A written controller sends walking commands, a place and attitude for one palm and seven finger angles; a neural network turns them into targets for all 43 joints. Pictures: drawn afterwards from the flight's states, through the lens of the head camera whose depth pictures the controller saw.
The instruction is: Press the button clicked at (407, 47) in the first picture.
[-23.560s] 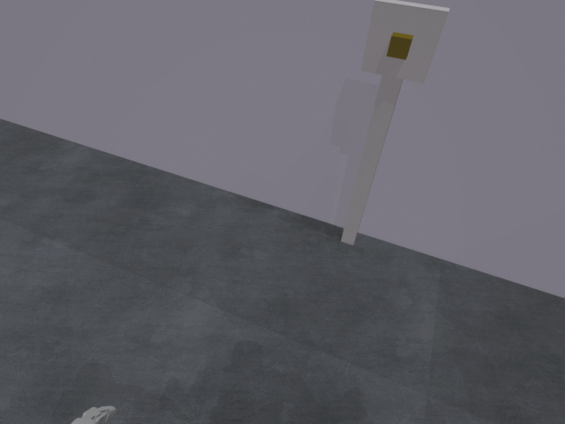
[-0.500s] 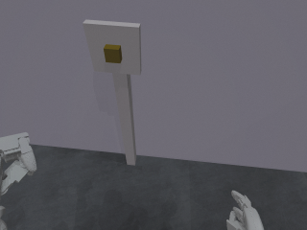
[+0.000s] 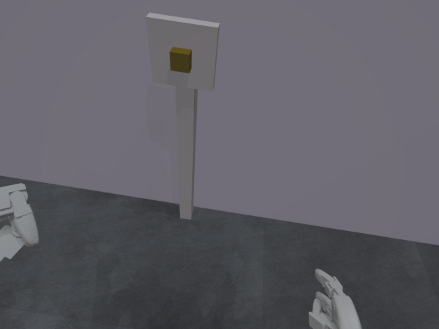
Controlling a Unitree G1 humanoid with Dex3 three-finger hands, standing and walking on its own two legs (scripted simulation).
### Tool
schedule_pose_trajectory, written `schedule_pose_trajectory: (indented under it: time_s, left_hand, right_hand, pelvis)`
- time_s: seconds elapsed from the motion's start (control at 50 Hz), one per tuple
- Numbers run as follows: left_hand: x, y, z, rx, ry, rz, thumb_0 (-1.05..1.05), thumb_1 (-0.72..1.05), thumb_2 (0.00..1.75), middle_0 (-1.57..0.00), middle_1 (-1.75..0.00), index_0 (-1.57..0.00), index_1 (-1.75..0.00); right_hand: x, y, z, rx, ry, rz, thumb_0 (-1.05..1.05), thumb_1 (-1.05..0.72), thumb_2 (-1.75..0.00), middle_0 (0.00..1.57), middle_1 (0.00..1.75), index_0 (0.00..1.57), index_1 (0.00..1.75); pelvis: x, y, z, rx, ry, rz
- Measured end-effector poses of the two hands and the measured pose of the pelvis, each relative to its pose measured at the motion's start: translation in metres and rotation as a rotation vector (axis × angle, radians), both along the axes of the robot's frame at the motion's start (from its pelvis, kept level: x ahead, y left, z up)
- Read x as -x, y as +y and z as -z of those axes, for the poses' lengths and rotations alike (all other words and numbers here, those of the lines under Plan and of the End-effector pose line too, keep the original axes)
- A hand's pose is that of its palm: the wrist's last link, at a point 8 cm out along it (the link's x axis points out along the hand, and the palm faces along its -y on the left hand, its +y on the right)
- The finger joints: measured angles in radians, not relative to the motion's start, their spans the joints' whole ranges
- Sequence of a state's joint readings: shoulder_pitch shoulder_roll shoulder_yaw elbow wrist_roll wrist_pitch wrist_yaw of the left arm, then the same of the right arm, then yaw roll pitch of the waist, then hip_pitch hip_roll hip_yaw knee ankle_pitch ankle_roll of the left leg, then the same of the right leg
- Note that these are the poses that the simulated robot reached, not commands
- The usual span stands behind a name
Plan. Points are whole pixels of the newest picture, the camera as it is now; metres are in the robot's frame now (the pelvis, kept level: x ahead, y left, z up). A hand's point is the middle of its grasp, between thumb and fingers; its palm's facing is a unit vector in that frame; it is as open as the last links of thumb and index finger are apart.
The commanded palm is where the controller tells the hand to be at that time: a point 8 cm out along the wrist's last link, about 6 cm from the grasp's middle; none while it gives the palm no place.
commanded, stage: stop stepping back and stand still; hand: left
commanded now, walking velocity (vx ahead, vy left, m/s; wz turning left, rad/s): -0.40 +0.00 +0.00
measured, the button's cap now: (181, 59) +0.72 +0.18 +0.13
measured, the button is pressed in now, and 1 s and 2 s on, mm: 0 0 0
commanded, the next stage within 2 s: let the arm hang, fingers relaxed in 1.04 s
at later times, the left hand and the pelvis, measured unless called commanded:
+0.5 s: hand out of the picture +0.07 +0.23 +0.18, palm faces +0.30 -0.81 -0.50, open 3.1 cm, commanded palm +0.03 +0.27 +0.18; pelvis -0.12 +0.00 +0.00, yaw -3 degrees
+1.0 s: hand out of the picture +0.02 +0.25 +0.17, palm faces +0.39 -0.79 -0.48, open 3.1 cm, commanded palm -0.04 +0.28 +0.18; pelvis -0.18 +0.01 -0.02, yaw -2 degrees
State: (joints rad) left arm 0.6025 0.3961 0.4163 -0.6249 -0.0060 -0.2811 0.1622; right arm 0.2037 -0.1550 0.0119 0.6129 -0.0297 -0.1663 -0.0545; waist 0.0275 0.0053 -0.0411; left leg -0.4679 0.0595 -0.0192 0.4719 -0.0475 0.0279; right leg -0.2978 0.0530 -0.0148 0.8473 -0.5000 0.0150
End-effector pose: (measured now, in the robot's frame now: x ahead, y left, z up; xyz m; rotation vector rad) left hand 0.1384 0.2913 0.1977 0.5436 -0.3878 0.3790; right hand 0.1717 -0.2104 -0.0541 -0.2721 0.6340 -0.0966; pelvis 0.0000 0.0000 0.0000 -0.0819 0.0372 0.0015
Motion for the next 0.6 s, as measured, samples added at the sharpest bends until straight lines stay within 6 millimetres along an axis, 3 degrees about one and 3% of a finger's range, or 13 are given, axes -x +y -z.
schedule_pose_trajectory:
  time_s: [0.08,0.14,0.24,0.32,0.44,0.52,0.6]
  left_hand:
    - [0.010,-0.017,0.006,0.017,-0.016,0.039,0.02,0.89,0.90,-1.31,-1.50,-1.31,-1.50]
    - [0.010,-0.028,0.013,0.045,0.018,0.103,0.02,0.88,0.90,-1.31,-1.50,-1.31,-1.50]
    - [0.018,-0.022,0.014,0.025,0.036,0.159,0.02,0.88,0.90,-1.31,-1.50,-1.31,-1.50]
    - [0.030,-0.014,0.021,0.036,0.088,0.150,0.02,0.88,0.90,-1.31,-1.50,-1.31,-1.50]
    - [0.074,-0.022,0.006,0.005,0.111,0.141,0.02,0.88,0.90,-1.31,-1.50,-1.31,-1.50]
    - [0.108,-0.024,0.003,-0.039,0.115,0.107,0.02,0.88,0.90,-1.31,-1.50,-1.31,-1.50]
    - [0.125,-0.016,0.001,0.007,0.059,0.057,0.02,0.88,0.90,-1.31,-1.50,-1.31,-1.50]
  right_hand:
    - [0.017,-0.002,0.008,-0.027,-0.020,-0.023,0.01,-0.90,-0.90,0.21,0.30,0.20,0.30]
    - [0.040,-0.010,0.016,-0.014,0.029,0.007,0.01,-0.90,-0.90,0.21,0.30,0.20,0.30]
    - [0.086,-0.023,0.013,0.031,0.052,0.112,0.01,-0.90,-0.90,0.21,0.30,0.20,0.30]
    - [0.121,-0.030,0.007,0.038,0.045,0.172,0.01,-0.90,-0.90,0.20,0.30,0.20,0.30]
    - [0.168,-0.034,0.001,0.024,0.048,0.170,0.01,-0.90,-0.90,0.20,0.30,0.20,0.30]
    - [0.184,-0.040,0.014,0.019,0.087,0.155,0.01,-0.90,-0.90,0.20,0.30,0.20,0.30]
    - [0.199,-0.043,0.015,0.033,0.144,0.140,0.01,-0.90,-0.90,0.20,0.30,0.20,0.30]
  pelvis:
    - [0.028,-0.009,0.009,-0.052,0.033,0.049]
    - [0.046,-0.005,0.008,-0.044,0.016,0.072]
    - [0.053,0.003,0.010,-0.053,0.008,0.065]
    - [0.075,0.005,0.005,-0.075,-0.027,0.065]
    - [0.101,0.000,-0.005,-0.057,-0.063,0.060]
    - [0.123,-0.002,0.000,-0.081,-0.061,0.060]
    - [0.138,-0.003,-0.005,-0.113,-0.055,0.074]
